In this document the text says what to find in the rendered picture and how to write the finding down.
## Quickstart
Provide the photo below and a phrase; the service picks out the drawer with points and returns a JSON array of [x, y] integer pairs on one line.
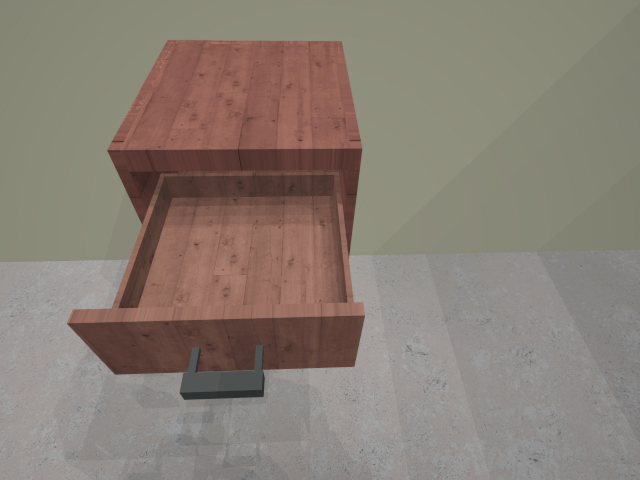
[[228, 261]]

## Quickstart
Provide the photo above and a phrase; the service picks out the handle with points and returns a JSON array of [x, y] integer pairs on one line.
[[227, 384]]

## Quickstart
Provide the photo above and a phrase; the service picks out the cabinet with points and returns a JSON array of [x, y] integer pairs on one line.
[[232, 106]]

